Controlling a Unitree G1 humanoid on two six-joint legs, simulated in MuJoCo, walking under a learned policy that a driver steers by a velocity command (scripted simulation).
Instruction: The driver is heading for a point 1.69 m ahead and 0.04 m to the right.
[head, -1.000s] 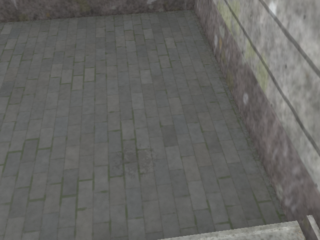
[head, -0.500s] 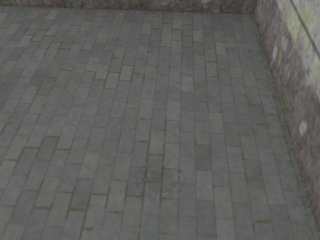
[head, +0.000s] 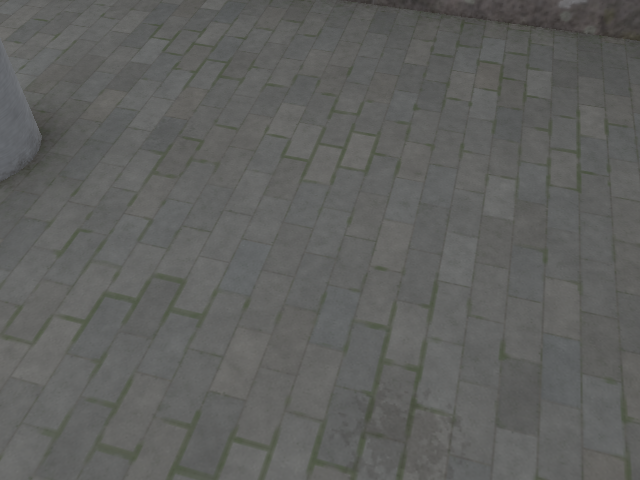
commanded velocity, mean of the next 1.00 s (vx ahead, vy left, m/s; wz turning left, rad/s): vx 0.24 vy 0.00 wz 0.19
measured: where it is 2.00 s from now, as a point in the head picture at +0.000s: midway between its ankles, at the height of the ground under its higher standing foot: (322, 458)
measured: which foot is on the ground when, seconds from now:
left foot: down 0.00-0.18, up 0.20-0.52, down 0.54-1.00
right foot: up 0.00-0.14, down 0.16-0.56, up 0.58-0.84, down 0.86-1.00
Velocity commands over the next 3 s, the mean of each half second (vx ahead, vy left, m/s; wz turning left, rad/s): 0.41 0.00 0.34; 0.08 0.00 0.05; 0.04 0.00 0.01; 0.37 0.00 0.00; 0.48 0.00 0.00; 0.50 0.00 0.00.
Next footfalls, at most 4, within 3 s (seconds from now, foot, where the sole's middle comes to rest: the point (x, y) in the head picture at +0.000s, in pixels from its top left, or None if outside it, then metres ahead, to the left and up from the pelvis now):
0.16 right None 0.26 -0.16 -0.91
0.54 left None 0.48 0.09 -0.91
0.86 right None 0.45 -0.17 -0.91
2.06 right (352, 371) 0.84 -0.11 -0.91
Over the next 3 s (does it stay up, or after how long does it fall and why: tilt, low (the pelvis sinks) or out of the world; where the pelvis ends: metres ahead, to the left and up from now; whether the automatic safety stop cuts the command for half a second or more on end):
stays up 1.15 0.09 -0.12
